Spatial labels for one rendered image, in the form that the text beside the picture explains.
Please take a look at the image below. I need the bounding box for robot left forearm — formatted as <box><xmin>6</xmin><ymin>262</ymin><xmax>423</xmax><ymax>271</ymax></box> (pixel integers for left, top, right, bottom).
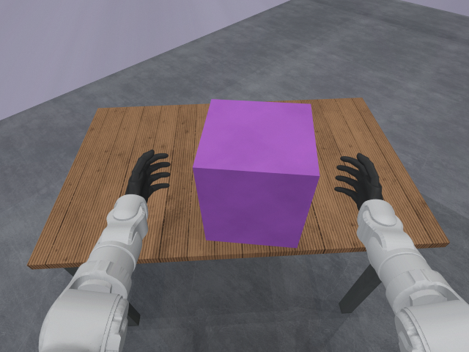
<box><xmin>39</xmin><ymin>194</ymin><xmax>148</xmax><ymax>352</ymax></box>

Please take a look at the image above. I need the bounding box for robot left upper arm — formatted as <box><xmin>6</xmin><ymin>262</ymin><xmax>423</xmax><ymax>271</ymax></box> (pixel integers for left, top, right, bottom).
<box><xmin>40</xmin><ymin>289</ymin><xmax>129</xmax><ymax>352</ymax></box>

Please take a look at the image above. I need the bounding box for right robot hand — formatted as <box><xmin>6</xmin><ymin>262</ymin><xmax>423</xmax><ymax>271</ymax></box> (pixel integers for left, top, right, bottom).
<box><xmin>334</xmin><ymin>153</ymin><xmax>383</xmax><ymax>211</ymax></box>

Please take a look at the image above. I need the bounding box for robot right forearm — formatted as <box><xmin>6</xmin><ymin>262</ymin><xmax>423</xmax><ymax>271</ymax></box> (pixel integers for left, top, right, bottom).
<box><xmin>357</xmin><ymin>199</ymin><xmax>469</xmax><ymax>315</ymax></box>

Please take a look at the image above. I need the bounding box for left robot hand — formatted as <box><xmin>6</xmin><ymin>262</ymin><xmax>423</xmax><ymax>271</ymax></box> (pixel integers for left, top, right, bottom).
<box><xmin>125</xmin><ymin>150</ymin><xmax>171</xmax><ymax>203</ymax></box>

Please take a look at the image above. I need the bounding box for carton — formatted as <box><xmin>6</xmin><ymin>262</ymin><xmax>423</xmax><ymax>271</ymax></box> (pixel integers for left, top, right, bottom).
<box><xmin>193</xmin><ymin>99</ymin><xmax>320</xmax><ymax>248</ymax></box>

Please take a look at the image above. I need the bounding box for robot right upper arm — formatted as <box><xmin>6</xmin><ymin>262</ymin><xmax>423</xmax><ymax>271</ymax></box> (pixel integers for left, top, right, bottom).
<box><xmin>394</xmin><ymin>300</ymin><xmax>469</xmax><ymax>352</ymax></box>

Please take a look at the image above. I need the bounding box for table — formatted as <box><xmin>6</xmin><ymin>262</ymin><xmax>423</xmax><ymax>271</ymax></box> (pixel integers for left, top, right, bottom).
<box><xmin>27</xmin><ymin>98</ymin><xmax>450</xmax><ymax>326</ymax></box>

